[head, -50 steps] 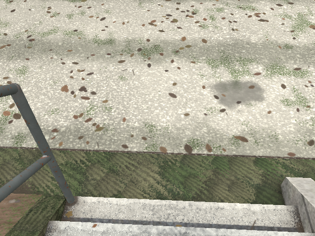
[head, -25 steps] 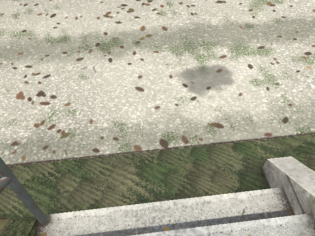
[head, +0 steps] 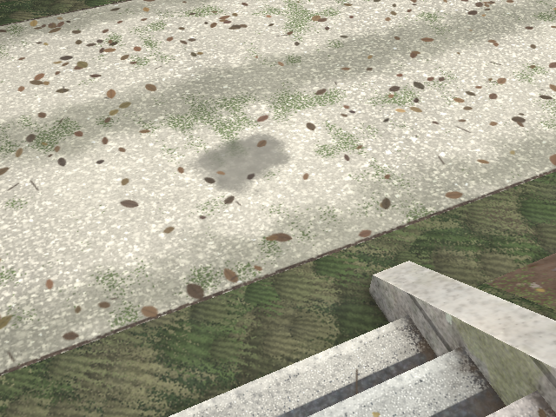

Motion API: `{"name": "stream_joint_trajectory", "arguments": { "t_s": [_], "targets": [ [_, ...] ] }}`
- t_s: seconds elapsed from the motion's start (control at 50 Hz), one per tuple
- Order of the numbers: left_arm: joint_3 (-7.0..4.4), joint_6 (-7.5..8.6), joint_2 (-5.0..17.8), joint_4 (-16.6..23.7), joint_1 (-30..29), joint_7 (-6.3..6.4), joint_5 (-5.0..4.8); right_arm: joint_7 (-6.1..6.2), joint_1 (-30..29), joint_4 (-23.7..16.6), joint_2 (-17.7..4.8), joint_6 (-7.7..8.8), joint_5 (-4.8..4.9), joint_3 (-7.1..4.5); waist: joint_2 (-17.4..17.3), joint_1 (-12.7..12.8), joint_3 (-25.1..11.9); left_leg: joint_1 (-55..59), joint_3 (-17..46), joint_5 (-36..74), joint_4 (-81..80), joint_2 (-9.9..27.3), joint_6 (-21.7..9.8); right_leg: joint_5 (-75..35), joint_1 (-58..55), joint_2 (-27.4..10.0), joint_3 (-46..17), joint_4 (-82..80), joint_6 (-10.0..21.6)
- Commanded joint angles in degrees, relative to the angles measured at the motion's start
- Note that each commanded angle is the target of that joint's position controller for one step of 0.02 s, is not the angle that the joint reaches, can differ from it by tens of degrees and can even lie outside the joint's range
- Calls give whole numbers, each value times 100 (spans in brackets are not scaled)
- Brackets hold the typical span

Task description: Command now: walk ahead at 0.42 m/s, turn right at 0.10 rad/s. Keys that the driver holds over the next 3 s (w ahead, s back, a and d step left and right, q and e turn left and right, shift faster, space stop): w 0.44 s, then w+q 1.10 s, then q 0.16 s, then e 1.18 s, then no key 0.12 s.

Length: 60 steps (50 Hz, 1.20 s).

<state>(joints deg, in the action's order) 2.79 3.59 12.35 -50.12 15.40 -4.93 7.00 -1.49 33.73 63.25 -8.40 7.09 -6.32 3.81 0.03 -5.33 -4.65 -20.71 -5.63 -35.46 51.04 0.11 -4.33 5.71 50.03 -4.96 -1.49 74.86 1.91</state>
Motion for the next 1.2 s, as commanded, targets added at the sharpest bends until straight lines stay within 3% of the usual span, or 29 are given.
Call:
{"name": "stream_joint_trajectory", "arguments": {
  "t_s": [0.02,0.06,0.1,0.12,0.16,0.18,0.2,0.24,0.28,0.4,0.44,0.46,0.48,0.52,0.54,0.58,0.64,0.72,0.78,0.86,0.9,0.94,0.96,0.98,1.0,1.06,1.1,1.16,1.2],
  "targets": [
    [-120,171,427,484,-448,145,9,87,-67,-278,-1114,89,108,-177,-674,234,740,-124,2302,2165,-1493,1483,-1374,886,-91,209,328,-116,-38],
    [-159,228,426,496,-93,252,-49,44,-711,-539,-1232,102,126,-254,-356,515,576,-430,2041,2564,-915,1415,-1180,1456,-1383,320,372,-887,-55],
    [-494,345,953,-348,2527,320,-213,-219,-2221,-1111,-1980,70,176,-583,701,1963,190,-2524,732,3649,1487,575,-956,1220,-5194,1168,1313,-2305,163],
    [-544,418,1563,-586,3286,354,-234,-350,-1975,-1412,-1278,74,98,-568,2439,1823,-676,-3598,371,317,4182,-503,-445,125,-6266,-179,-1525,-3646,1490],
    [-388,539,896,-511,2536,153,-196,-306,-2493,-1911,-666,34,168,-411,489,1412,808,-5381,1897,437,3729,-448,-406,795,-4927,-1325,-4262,-4079,2244],
    [-257,469,244,-522,1761,180,-233,-188,-2343,-1756,-737,-43,94,-429,-104,948,942,-5270,1872,1324,3130,153,-333,1775,-4227,-1284,-3752,-3706,1958],
    [-540,69,1063,-465,1305,570,-739,120,-1606,-1193,-917,-307,545,-669,103,454,1079,-3843,1569,821,2611,92,103,-40,-3336,-1642,-3461,-3285,1788],
    [-403,-13,431,-258,612,669,-602,297,-1436,-1045,-707,-565,692,-628,78,23,1111,-1913,1268,3179,1558,-173,280,1462,-1108,-694,-1855,-2472,1114],
    [-436,-9,471,-176,186,761,-812,95,-1436,-1101,-359,-744,766,-521,16,-349,602,1137,169,6190,300,-621,487,3290,789,7,-368,-2742,584],
    [-705,-431,666,-538,802,936,-542,156,-970,-986,-960,-832,545,-651,232,90,1190,1640,368,4328,-3343,66,-45,342,-1696,81,-481,339,866],
    [-673,-471,149,-640,1230,836,-600,43,202,-671,-1085,-619,647,-666,-1020,-40,441,3455,1469,8275,-1984,1136,-397,4265,186,1315,-1,4477,893],
    [-612,-432,98,-364,1753,825,-686,-37,209,-644,-1302,-515,669,-616,-933,618,226,3966,1859,8513,-1054,1551,-190,3938,1320,1004,-307,4431,1011],
    [-454,-59,-65,-450,2489,121,-348,-502,751,-443,-2239,-257,-183,-960,-1382,142,-201,4111,2802,7238,-1574,1851,-1616,2985,2255,1087,-1202,5438,408],
    [-422,221,558,42,1241,37,-504,-603,-830,-721,-1494,-203,-278,-801,190,210,820,3125,3889,4293,-2129,2392,-1487,997,4396,230,-1585,4327,-165],
    [-361,292,502,-57,1102,179,-406,-550,-1294,-640,-840,-101,-158,-600,787,729,857,1909,3080,2993,-2167,1621,-1054,-33,3732,-172,-1288,2516,-158],
    [-290,174,474,-281,774,215,-198,-318,-1226,-564,-266,55,232,-414,65,715,1188,-1096,2372,1922,-2604,858,-1105,-1788,1411,-496,-624,327,-202],
    [-60,31,49,-197,62,-32,-23,-123,-814,-332,-751,138,184,-326,-235,669,653,-2372,2368,1950,-2063,234,-1226,-2594,-470,-190,-58,126,-322],
    [-47,135,321,114,-1366,105,44,303,793,-15,-261,253,190,-112,-146,-269,723,962,3043,1541,-429,283,-1210,-3405,1734,-55,-502,-2875,-409],
    [68,-77,114,423,-1434,-13,56,-60,41,-295,-642,38,73,-131,-346,104,1145,-2393,2826,243,-907,132,-1344,-3224,-1967,181,124,-3146,-283],
    [71,-184,236,907,-1772,-3,-86,-91,-30,-470,-834,20,206,-261,-234,-149,1302,-184,3876,1295,16,111,-1385,-1608,-1863,179,-243,-5477,-132],
    [-4,-73,376,417,-460,53,-159,-232,-398,-547,-911,-122,214,-303,-102,412,1123,-157,3671,1510,1500,-181,-1156,-2084,-3437,18,-199,-6764,63],
    [-508,157,1184,-552,2461,146,-212,-585,-16,-462,-510,-242,66,-210,405,1144,-10,-2514,2686,2216,4171,-740,-400,-3237,-7734,-604,-68,-5670,712],
    [-637,109,1420,-522,3030,54,-93,-665,724,-322,-270,-220,479,-327,1387,1172,-899,-4344,1684,-759,7025,-1283,-21,-6332,-9324,-1378,-437,-3568,1585],
    [-666,82,1525,-154,2102,9,-135,-644,931,-734,-213,-209,479,-240,1019,687,-1506,-5006,1351,-601,7294,-874,0,-7293,-9346,-2002,-863,-3241,2149],
    [-734,-24,1458,-10,1472,7,-91,-547,7,-1177,-431,-276,397,-276,500,953,-924,-5768,1218,-354,7068,-628,202,-4613,-8584,-2251,-1578,-4072,2254],
    [-126,98,-613,-247,719,136,17,-346,-272,-892,-379,-286,275,-243,-554,133,1159,-4759,1804,3349,4072,786,-185,-514,-3896,-1253,-582,-5197,1149],
    [-88,391,-508,-537,892,393,-232,-560,-701,-913,-397,-306,139,-285,173,322,1263,-3492,1172,4857,2325,670,-255,-20,-2166,-681,42,-5348,950],
    [-68,618,-91,-839,755,552,-70,-722,-1283,-1041,-386,-195,-80,-283,238,239,781,-2577,1437,6036,1264,708,-224,-81,-2046,-514,184,-4975,699],
    [-23,711,80,-942,1009,578,-85,-558,-1952,-1195,-794,-122,52,-341,-70,443,987,-2661,1452,6986,-42,577,-151,108,-2544,-711,262,-4673,708]
  ]
}}
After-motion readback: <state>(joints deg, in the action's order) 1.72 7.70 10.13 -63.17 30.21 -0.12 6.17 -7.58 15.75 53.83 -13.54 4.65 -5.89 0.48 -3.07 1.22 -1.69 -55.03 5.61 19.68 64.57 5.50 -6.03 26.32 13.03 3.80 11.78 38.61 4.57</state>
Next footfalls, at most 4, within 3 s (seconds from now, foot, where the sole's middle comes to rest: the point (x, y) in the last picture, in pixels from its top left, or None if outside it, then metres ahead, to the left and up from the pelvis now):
0.08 right None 0.07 -0.14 -0.72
0.42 left None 0.22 0.02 -0.91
0.94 right None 0.51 -0.14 -1.10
1.52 left None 0.69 0.17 -1.29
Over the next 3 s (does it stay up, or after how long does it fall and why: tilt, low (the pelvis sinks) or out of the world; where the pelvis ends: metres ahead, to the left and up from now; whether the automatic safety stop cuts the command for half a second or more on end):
stays up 1.00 0.19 -0.71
